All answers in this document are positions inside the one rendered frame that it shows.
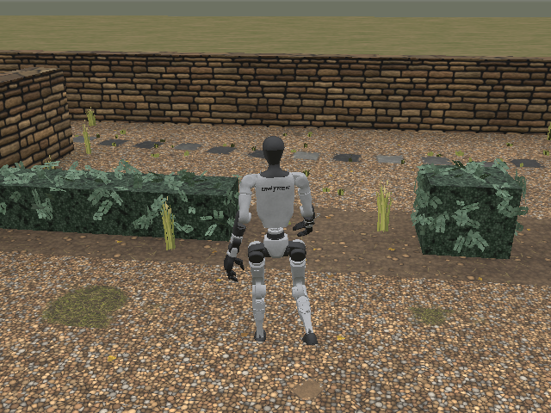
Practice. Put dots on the robot right upper arm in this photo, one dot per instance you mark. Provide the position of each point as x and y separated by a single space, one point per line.
300 180

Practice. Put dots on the left robot shin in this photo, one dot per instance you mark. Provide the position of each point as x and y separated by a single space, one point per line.
258 306

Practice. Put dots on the left robot hand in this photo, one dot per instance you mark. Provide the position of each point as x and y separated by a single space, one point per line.
228 264

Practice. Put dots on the right robot hand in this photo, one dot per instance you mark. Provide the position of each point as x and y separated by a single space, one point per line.
302 225

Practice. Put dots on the left robot forearm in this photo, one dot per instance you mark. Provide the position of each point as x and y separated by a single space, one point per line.
236 238

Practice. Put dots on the robot torso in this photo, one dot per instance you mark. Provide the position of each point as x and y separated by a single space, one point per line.
275 207

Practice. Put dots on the robot left upper arm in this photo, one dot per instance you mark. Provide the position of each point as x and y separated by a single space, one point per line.
244 198

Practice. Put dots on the right robot forearm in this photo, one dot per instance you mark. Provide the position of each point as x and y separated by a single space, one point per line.
309 221

